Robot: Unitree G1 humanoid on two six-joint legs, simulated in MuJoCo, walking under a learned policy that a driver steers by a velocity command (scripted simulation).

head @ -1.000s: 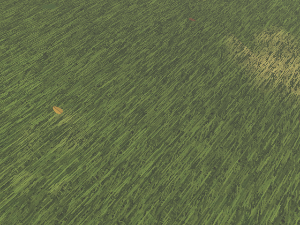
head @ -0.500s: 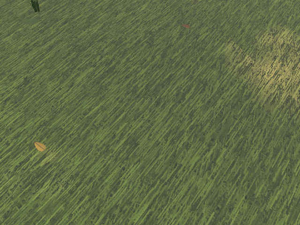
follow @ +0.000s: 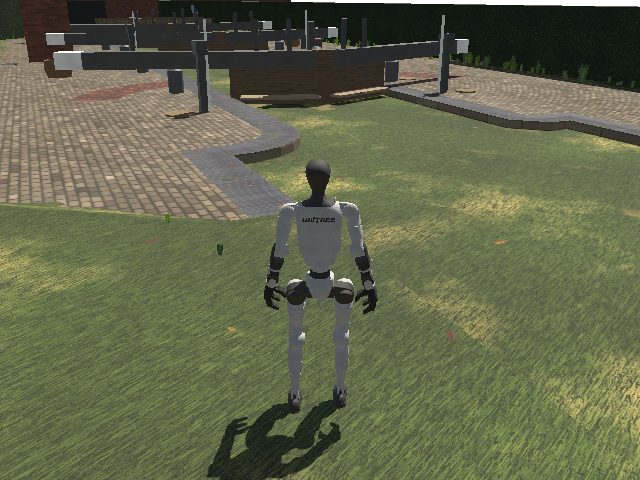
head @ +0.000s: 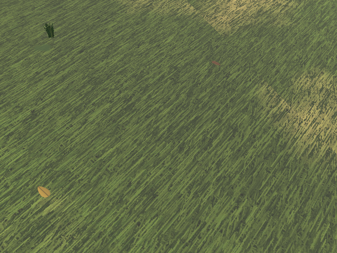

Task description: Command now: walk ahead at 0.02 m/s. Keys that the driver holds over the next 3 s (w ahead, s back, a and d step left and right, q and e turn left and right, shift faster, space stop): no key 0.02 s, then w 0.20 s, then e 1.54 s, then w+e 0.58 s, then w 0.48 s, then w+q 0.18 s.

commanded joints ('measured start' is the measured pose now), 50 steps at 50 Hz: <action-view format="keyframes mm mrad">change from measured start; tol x32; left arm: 1 -5 87 16 -25 -4 -8 0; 50 11 157 69 -281 -29 56 -16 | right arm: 1 25 -110 -16 -21 2 -9 -3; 50 -193 -257 -65 -261 -1 5 -24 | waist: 1 -3 33 -38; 50 2 164 -116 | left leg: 1 -23 36 -33 -94 134 41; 6 -92 52 -86 -125 -395 126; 12 89 263 -356 -167 -63 231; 15 -85 6 34 221 332 53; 17 -447 -81 16 684 -328 -31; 19 -531 -6 -34 793 -298 -8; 32 -57 -75 -45 -31 173 -12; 35 382 335 -443 -104 740 220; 39 106 267 -297 -206 215 225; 50 23 280 -40 -254 186 242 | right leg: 1 78 -46 46 -49 92 -27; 8 -140 -24 41 64 -374 -72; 13 -128 -7 -1 140 -52 -94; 17 436 -339 549 -72 878 -297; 33 64 -95 379 14 307 -84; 36 -291 87 205 623 -578 42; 50 -98 -62 19 342 -185 55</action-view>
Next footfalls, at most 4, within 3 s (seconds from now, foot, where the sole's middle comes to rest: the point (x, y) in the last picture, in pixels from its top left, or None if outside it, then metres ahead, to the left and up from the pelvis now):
0.68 left None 0.29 0.08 -0.77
1.10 right None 0.14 -0.13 -0.77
1.62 left None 0.30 0.01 -0.77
2.06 right None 0.10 -0.18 -0.77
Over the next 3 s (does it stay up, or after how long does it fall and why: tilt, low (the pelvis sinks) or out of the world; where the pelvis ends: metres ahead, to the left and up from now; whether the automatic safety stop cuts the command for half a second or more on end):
stays up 0.33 -0.58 -0.01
